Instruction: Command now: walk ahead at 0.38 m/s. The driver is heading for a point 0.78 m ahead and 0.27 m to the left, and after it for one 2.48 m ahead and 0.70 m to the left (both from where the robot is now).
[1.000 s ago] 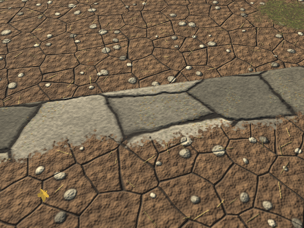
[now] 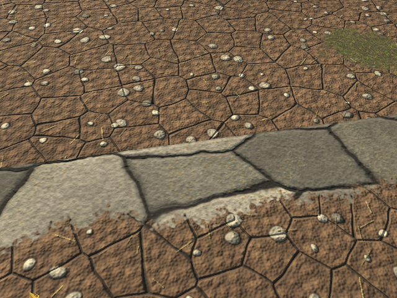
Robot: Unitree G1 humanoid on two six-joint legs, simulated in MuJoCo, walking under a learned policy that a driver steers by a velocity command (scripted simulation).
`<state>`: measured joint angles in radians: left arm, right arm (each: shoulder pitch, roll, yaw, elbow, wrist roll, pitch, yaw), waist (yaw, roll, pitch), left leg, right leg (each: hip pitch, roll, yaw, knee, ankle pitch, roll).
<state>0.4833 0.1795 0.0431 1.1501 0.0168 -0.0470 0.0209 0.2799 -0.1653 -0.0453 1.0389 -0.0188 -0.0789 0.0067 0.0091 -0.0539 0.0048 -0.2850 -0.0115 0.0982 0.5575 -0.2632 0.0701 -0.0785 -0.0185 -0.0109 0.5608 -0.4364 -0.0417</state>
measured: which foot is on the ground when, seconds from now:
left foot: down 0.00-0.48, up 0.50-1.00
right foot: up 0.00-0.44, down 0.46-1.00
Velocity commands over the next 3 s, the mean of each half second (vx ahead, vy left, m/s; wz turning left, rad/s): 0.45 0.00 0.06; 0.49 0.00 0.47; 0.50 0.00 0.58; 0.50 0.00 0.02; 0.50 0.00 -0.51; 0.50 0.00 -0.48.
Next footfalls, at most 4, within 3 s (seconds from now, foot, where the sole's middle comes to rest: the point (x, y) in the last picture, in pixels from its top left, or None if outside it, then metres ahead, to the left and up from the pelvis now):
0.46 right None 0.40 -0.07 -0.77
1.02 left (154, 262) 0.65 0.15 -0.77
1.56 right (152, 176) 1.03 0.19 -0.77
2.02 left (83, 168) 1.05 0.48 -0.77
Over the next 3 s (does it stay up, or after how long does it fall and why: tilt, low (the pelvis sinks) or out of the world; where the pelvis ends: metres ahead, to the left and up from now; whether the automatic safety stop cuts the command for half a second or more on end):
stays up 1.47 0.46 0.01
